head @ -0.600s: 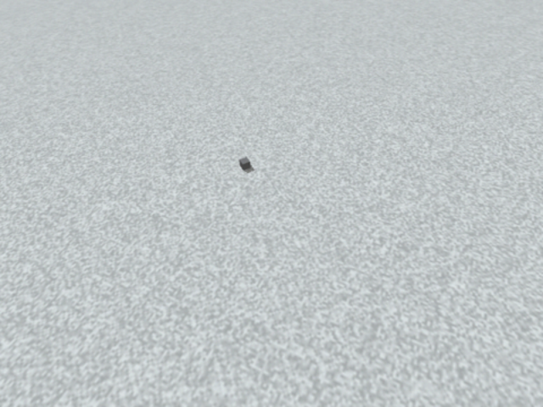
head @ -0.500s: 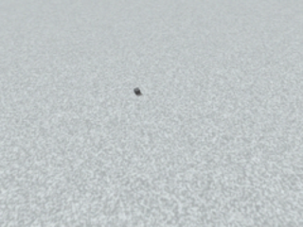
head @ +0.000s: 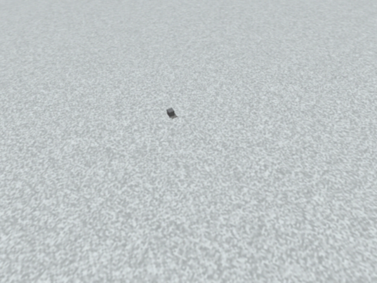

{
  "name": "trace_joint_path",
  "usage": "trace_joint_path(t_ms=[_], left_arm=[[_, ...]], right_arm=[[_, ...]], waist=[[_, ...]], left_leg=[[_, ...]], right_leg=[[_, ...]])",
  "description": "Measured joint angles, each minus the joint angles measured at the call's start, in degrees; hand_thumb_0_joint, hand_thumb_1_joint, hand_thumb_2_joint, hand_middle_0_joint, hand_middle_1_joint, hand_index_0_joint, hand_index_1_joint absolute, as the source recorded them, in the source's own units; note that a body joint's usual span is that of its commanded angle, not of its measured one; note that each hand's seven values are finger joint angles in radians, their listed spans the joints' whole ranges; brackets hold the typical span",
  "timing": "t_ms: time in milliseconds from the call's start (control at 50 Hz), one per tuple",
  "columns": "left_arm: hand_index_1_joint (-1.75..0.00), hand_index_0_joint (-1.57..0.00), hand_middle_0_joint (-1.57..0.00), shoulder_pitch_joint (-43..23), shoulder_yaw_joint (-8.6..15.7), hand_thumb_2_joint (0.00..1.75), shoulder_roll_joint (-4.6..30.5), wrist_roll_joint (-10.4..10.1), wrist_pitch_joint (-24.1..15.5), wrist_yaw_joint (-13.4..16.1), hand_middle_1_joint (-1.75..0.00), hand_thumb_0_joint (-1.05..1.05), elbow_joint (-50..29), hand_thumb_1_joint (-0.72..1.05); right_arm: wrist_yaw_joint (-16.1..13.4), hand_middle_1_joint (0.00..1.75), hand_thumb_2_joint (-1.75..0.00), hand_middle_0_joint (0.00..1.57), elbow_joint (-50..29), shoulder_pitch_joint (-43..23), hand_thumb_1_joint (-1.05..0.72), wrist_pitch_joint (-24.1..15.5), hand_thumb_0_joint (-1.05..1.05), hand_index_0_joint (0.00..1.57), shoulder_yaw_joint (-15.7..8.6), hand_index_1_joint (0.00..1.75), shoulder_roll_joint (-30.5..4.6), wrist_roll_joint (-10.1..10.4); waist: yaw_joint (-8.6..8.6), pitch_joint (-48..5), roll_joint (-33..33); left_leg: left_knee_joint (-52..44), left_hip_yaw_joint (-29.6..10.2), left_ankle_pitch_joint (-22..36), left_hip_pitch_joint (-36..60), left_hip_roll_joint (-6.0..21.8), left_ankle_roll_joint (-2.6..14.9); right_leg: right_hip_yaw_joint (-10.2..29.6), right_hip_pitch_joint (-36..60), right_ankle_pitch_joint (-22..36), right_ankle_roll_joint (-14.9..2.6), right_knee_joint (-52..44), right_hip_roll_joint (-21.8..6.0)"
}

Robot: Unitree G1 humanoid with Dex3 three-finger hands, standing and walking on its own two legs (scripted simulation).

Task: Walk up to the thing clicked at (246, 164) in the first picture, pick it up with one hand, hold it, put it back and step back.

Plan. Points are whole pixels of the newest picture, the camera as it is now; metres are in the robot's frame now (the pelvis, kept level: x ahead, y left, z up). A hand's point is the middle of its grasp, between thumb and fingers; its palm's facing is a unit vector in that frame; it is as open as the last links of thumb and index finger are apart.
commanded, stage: stand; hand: left
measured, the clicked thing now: (170, 112) +1.49 +0.20 -0.76
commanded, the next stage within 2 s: walk up in 0.52 s
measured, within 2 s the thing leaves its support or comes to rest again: neither
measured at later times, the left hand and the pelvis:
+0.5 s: hand out of the picture +0.07 +0.25 -0.16, palm faces -0.02 -0.94 -0.34, open 7.4 cm; pelvis +0.00 +0.00 +0.00, yaw +1 degrees
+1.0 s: hand out of the picture +0.16 +0.32 -0.16, palm faces -0.02 -0.94 -0.35, open 7.4 cm; pelvis +0.13 +0.04 -0.01, yaw +1 degrees
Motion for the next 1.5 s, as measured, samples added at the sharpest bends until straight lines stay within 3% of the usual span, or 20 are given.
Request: trace_joint_path(t_ms=[520,600,640,700,800,820,840,860,880,940,980,1040,1100,1200,1240,1260,1300,1340,1400,1500], left_arm=[[-0.30,-0.21,-0.20,-0.04,0.14,0.90,0.11,0.04,0.09,0.05,-0.30,0.01,0.25,0.91],[-0.30,-0.21,-0.20,2.89,2.49,0.90,0.93,1.24,-0.61,-2.32,-0.30,0.01,-2.24,0.90],[-0.30,-0.21,-0.20,4.27,3.34,0.90,1.86,1.49,-1.15,-2.88,-0.30,0.01,-3.58,0.90],[-0.30,-0.21,-0.20,6.35,4.25,0.90,3.04,1.73,-1.88,-3.25,-0.30,0.01,-4.76,0.90],[-0.30,-0.21,-0.20,9.09,4.68,0.90,4.05,1.93,-2.49,-3.47,-0.30,0.01,-6.94,0.90],[-0.30,-0.21,-0.20,9.61,4.65,0.90,4.38,1.72,-2.46,-3.46,-0.30,0.01,-7.46,0.90],[-0.30,-0.21,-0.20,10.16,4.60,0.90,4.84,1.44,-2.21,-3.46,-0.30,0.01,-7.80,0.90],[-0.30,-0.21,-0.20,10.85,4.52,0.90,5.34,1.12,-1.77,-3.45,-0.30,0.01,-7.93,0.90],[-0.30,-0.21,-0.20,11.30,4.45,0.90,5.52,0.77,-1.11,-3.31,-0.30,0.01,-7.73,0.90],[-0.30,-0.21,-0.20,10.99,3.43,0.90,5.38,0.37,0.13,-2.59,-0.30,0.01,-6.87,0.91],[-0.30,-0.21,-0.20,10.16,3.01,0.90,5.62,-0.18,-0.33,-2.58,-0.30,0.01,-7.60,0.91],[-0.30,-0.21,-0.20,8.36,2.82,0.90,5.86,-0.46,-0.78,-3.23,-0.30,0.01,-9.80,0.91],[-0.30,-0.20,-0.20,5.90,2.60,0.90,5.62,-0.25,-0.65,-4.05,-0.30,0.01,-11.97,0.91],[-0.30,-0.21,-0.20,2.24,2.66,0.90,4.15,0.32,-1.03,-5.04,-0.30,0.01,-14.24,0.91],[-0.30,-0.21,-0.20,1.23,3.18,0.90,3.37,0.44,-1.72,-4.84,-0.30,0.01,-15.19,0.91],[-0.30,-0.21,-0.20,0.81,3.47,0.90,2.98,0.50,-2.16,-4.53,-0.30,0.01,-15.94,0.91],[-0.30,-0.21,-0.20,0.57,3.45,0.90,2.47,-0.15,-2.80,-4.06,-0.30,0.01,-17.19,0.91],[-0.30,-0.21,-0.20,1.06,3.03,0.90,1.79,-0.42,-2.88,-3.71,-0.30,0.01,-17.52,0.91],[-0.30,-0.21,-0.20,3.35,2.76,0.90,1.29,-0.20,-3.19,-3.48,-0.30,0.00,-17.23,0.91],[-0.30,-0.21,-0.20,8.14,3.31,0.90,2.55,0.37,-3.09,-3.99,-0.30,0.01,-16.56,0.90]], right_arm=[[-0.07,0.30,-0.90,0.20,-0.27,-0.21,-0.90,0.11,0.01,0.20,0.03,0.30,-0.11,0.01],[2.00,0.30,-0.90,0.20,-2.70,2.71,-0.90,-0.70,0.01,0.20,-2.38,0.30,-0.64,-1.13],[2.52,0.30,-0.90,0.20,-3.88,4.01,-0.90,-1.10,0.01,0.20,-3.33,0.30,-1.45,-1.43],[2.90,0.30,-0.90,0.20,-4.81,5.25,-0.90,-1.27,0.01,0.20,-4.52,0.30,-2.87,-1.56],[3.23,0.30,-0.90,0.20,-5.22,6.05,-0.91,-1.22,0.01,0.20,-5.20,0.30,-4.35,-1.72],[3.37,0.30,-0.90,0.20,-5.66,5.76,-0.91,-1.56,0.01,0.20,-5.22,0.30,-4.38,-1.71],[3.48,0.30,-0.90,0.20,-6.23,5.41,-0.91,-2.05,0.01,0.20,-5.30,0.30,-4.26,-1.69],[3.54,0.30,-0.90,0.20,-6.96,5.10,-0.91,-2.69,0.01,0.20,-5.45,0.30,-4.06,-1.73],[3.47,0.30,-0.90,0.20,-7.98,4.89,-0.91,-3.43,0.01,0.20,-5.79,0.30,-3.87,-2.10],[2.85,0.30,-0.90,0.20,-10.90,6.01,-0.90,-4.89,0.01,0.20,-5.91,0.30,-3.34,-1.35],[2.34,0.30,-0.90,0.20,-11.93,7.30,-0.90,-4.93,0.01,0.20,-5.35,0.30,-2.77,-0.77],[2.01,0.30,-0.90,0.20,-12.60,8.93,-0.90,-4.49,0.01,0.20,-4.58,0.30,-2.19,-0.40],[2.03,0.30,-0.90,0.20,-13.27,10.36,-0.90,-4.01,0.01,0.20,-4.23,0.30,-2.02,-0.26],[2.07,0.30,-0.90,0.20,-13.91,12.85,-0.90,-3.01,0.01,0.20,-4.21,0.30,-3.03,-0.17],[1.76,0.30,-0.90,0.20,-13.61,13.78,-0.90,-2.54,0.01,0.20,-4.30,0.30,-3.56,-0.10],[1.56,0.30,-0.90,0.20,-13.30,13.52,-0.90,-2.06,0.01,0.20,-4.27,0.30,-3.44,0.06],[1.50,0.30,-0.90,0.20,-12.92,12.59,-0.90,-1.39,0.01,0.20,-3.77,0.30,-2.97,0.30],[1.77,0.30,-0.90,0.20,-12.91,11.72,-0.90,-1.36,0.01,0.20,-3.42,0.30,-2.99,0.46],[2.62,0.30,-0.90,0.20,-14.02,10.97,-0.90,-1.91,0.01,0.20,-3.42,0.30,-3.39,0.21],[4.00,0.30,-0.90,0.20,-15.00,10.67,-0.90,-2.24,0.01,0.20,-4.18,0.30,-4.03,-0.99]], waist=[[0.06,-0.06,0.14],[0.37,-1.98,-0.14],[0.66,-2.48,-0.23],[0.81,-2.60,0.22],[1.70,-1.47,0.62],[2.04,-0.77,0.23],[2.39,-0.06,-0.54],[2.67,0.33,-1.62],[2.56,0.46,-2.23],[0.94,0.32,-1.80],[0.51,0.47,-2.31],[0.13,1.17,-3.12],[-0.54,2.32,-3.47],[-2.43,3.06,-1.85],[-2.51,3.09,-0.05],[-2.35,3.49,0.70],[-1.69,4.02,0.77],[-1.17,4.04,1.25],[-0.67,3.19,2.08],[0.29,1.52,1.89]], left_leg=[[-0.54,-0.57,0.02,0.36,-0.19,-0.02],[6.66,-0.48,-11.11,-2.61,-0.50,2.90],[9.56,-0.48,-11.57,-3.98,-0.56,3.31],[14.30,-0.79,-12.36,-5.19,-0.31,3.25],[20.47,1.33,-17.08,-9.47,1.22,2.51],[18.44,1.67,-16.01,-9.86,1.43,2.22],[16.39,2.54,-11.06,-9.35,1.35,1.48],[14.31,3.67,-6.13,-7.95,0.77,0.94],[13.84,4.46,-5.96,-7.13,0.29,1.03],[12.00,4.37,-8.77,-3.99,0.36,1.88],[8.76,4.50,-8.71,-0.80,0.15,1.98],[4.87,4.93,-8.87,3.62,-0.28,1.90],[2.63,5.41,-10.10,7.54,-0.76,1.67],[5.69,5.54,-16.73,12.05,-0.24,0.52],[14.37,5.09,-21.10,10.80,1.60,0.92],[23.09,4.00,-20.43,7.81,2.28,1.77],[40.18,1.47,-18.93,0.25,0.94,2.82],[48.69,0.68,-15.90,-6.57,0.62,3.40],[46.76,0.66,-11.05,-14.35,2.50,3.17],[30.54,1.20,-8.42,-20.40,5.88,0.80]], right_leg=[[-0.57,0.60,-0.20,0.03,-0.56,-0.19],[-0.22,-2.68,-11.93,-1.91,7.23,-0.10],[0.02,-4.10,-12.50,-2.50,10.18,0.01],[-0.14,-4.16,-9.51,-2.09,12.17,0.35],[-1.63,0.33,-11.08,-0.97,9.59,-0.20],[-1.52,1.25,-11.25,-0.47,9.00,-0.61],[-1.08,1.93,-11.89,0.05,9.23,-1.31],[-0.34,1.69,-13.08,-0.08,11.12,-2.28],[0.72,-0.35,-13.34,-0.59,16.79,-2.61],[4.12,-8.34,-15.91,-1.98,35.54,0.79],[4.61,-13.00,-13.55,-2.20,39.70,1.09],[4.23,-18.57,-9.08,-1.60,36.47,-0.38],[2.21,-21.75,-4.57,-1.34,26.67,-2.28],[-1.68,-20.84,3.12,-3.01,14.76,-2.03],[-2.72,-19.22,5.34,-3.50,15.53,-0.41],[-3.27,-19.27,3.35,-3.40,18.05,0.17],[-3.34,-18.16,0.05,-3.81,20.04,0.36],[-3.39,-15.37,-0.87,-4.22,18.06,0.54],[-3.27,-11.07,-0.52,-3.87,13.12,0.99],[-2.55,-6.34,-2.04,-3.42,9.00,1.34]])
